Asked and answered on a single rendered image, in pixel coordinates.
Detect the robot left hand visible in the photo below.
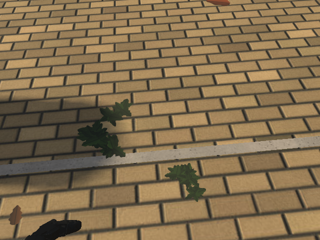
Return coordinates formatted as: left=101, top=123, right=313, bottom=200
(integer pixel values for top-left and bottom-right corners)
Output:
left=25, top=219, right=82, bottom=240

